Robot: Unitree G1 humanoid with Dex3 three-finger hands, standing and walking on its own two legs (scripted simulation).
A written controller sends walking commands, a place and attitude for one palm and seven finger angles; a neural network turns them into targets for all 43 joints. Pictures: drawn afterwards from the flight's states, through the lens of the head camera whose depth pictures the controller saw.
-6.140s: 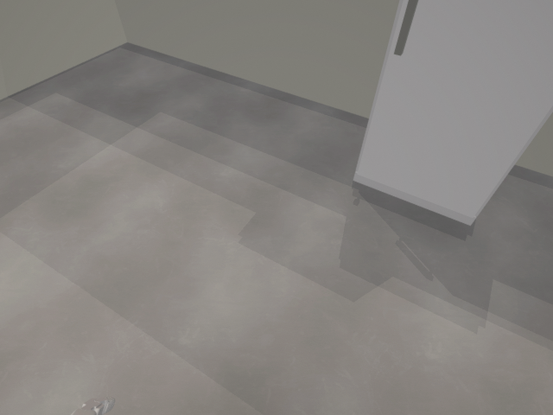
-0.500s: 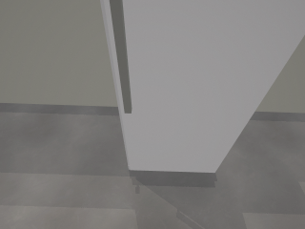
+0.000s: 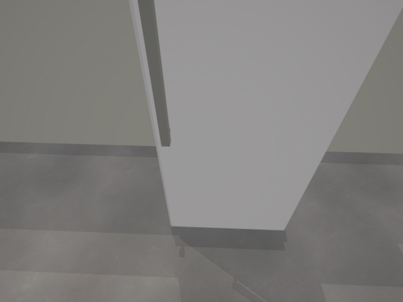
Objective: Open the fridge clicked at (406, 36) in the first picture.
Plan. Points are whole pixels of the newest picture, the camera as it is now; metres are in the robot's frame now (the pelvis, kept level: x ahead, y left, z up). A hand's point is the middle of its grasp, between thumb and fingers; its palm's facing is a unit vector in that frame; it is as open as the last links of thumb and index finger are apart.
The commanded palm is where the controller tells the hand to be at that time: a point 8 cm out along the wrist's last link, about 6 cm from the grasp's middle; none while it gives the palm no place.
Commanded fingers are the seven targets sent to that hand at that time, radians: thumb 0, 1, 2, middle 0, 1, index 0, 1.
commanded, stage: look again from close up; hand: left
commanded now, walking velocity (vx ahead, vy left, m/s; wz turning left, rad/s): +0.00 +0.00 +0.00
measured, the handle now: (158, 68) +0.58 +0.14 +0.20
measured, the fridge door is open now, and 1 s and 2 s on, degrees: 0 0 0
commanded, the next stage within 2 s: shuffle to correct the standing spot in 2.00 s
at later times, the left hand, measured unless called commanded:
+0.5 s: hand out of the picture -0.03 +0.16 -0.17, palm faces +0.06 -0.98 -0.17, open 7.4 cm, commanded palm none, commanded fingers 0.00 0.90 0.90 -0.20 -0.30 -0.20 -0.30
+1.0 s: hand out of the picture -0.02 +0.15 -0.17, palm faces +0.06 -0.99 -0.15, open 7.3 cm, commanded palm none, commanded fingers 0.00 0.90 0.90 -0.20 -0.30 -0.20 -0.30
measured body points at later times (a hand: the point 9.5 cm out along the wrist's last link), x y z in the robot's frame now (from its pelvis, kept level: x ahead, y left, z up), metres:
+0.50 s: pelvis -0.01 +0.00 +0.00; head -0.01 +0.00 +0.45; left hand -0.03 +0.21 -0.16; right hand -0.02 -0.21 -0.16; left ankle +0.02 +0.13 -0.74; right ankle +0.02 -0.14 -0.73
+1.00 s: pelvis -0.01 +0.00 +0.00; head +0.00 +0.00 +0.45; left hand -0.02 +0.21 -0.16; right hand -0.01 -0.21 -0.16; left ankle +0.02 +0.13 -0.73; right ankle +0.02 -0.14 -0.73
